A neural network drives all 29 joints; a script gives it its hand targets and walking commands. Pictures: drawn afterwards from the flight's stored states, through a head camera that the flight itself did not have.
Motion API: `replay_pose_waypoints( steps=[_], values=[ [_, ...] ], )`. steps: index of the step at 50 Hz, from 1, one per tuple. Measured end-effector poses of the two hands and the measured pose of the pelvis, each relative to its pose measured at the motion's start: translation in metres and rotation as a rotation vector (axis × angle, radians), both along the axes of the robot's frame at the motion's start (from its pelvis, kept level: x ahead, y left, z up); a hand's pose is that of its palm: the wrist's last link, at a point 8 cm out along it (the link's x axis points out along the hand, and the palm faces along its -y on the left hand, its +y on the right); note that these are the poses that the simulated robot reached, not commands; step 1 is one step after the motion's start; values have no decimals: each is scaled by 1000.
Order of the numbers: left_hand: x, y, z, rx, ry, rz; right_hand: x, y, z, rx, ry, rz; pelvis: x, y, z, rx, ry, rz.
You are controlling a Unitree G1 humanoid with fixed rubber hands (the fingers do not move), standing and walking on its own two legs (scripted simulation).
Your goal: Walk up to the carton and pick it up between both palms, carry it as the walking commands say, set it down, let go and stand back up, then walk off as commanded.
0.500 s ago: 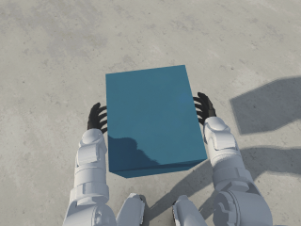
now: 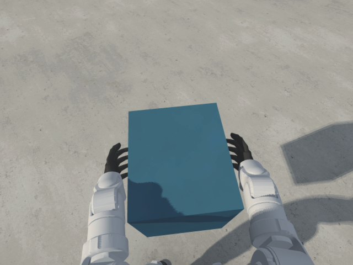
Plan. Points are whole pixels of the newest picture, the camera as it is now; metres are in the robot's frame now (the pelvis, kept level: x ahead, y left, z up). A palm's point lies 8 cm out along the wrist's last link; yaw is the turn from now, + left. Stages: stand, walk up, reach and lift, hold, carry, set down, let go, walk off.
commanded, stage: reach and lift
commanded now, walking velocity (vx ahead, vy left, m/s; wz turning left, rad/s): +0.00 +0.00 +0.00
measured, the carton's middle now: (179, 175) +0.35 +0.03 -0.09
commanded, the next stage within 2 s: hold in 1.92 s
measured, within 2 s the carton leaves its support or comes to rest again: neither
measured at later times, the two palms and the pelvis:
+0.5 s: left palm (103, 173) +0.29 +0.19 +0.05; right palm (252, 159) +0.33 -0.13 +0.05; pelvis +0.02 +0.00 +0.02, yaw +0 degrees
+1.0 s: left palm (105, 172) +0.29 +0.18 +0.06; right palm (263, 167) +0.30 -0.14 +0.06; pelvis +0.01 +0.01 +0.02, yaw +1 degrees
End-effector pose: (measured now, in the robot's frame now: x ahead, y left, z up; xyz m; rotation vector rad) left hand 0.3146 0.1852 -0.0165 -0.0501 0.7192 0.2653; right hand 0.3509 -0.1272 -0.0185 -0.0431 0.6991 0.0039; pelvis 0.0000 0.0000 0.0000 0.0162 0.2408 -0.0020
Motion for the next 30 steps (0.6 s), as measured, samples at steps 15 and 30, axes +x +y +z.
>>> replay_pose_waypoints(
  steps=[15, 30],
  values=[
    [-13, -2, 40, 12, -18, -10, -14, -2, 40, 3, -19, -3, 11, -1, 17, -3, -159, -5],
    [-25, 3, 74, 2, -51, -10, -26, 2, 78, -4, -51, -6, 16, 2, 23, -6, -295, 2]
  ],
)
